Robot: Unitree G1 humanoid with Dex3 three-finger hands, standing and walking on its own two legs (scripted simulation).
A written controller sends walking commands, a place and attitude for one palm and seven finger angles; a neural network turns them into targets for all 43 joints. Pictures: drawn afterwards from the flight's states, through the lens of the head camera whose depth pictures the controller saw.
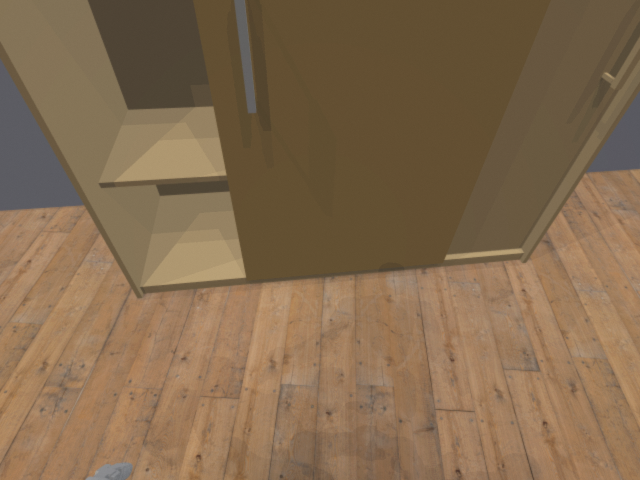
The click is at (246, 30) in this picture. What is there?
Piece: wardrobe's sliding door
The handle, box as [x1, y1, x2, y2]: [234, 0, 255, 112]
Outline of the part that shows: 234,0 248,112 255,112 244,0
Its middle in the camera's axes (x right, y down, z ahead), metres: -0.16 -0.41 +0.81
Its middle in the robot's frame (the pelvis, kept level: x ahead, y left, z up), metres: +0.89 +0.22 +0.16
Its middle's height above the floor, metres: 0.93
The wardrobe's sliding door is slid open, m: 0.39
